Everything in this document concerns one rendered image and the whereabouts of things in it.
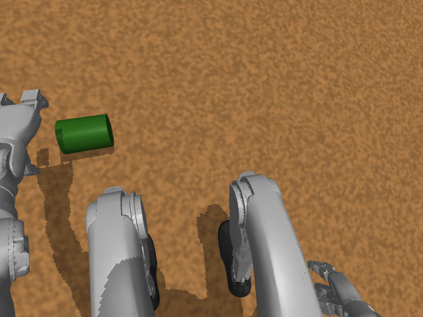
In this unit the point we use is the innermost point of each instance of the left robot foot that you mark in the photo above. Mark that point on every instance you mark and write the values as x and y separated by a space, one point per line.
155 298

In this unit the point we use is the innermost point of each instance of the can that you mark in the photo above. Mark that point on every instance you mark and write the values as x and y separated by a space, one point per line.
84 134

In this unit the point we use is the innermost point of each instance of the right robot arm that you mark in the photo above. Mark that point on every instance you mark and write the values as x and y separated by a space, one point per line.
358 308

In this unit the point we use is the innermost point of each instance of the left robot hand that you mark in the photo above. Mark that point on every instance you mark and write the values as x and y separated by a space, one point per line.
20 122

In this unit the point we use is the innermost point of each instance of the left robot arm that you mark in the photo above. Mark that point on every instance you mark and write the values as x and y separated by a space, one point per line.
14 246

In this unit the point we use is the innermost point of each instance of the right robot hand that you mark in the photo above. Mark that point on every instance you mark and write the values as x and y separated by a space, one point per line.
340 290

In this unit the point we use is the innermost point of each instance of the right robot foot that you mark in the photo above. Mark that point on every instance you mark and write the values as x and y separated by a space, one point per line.
238 289

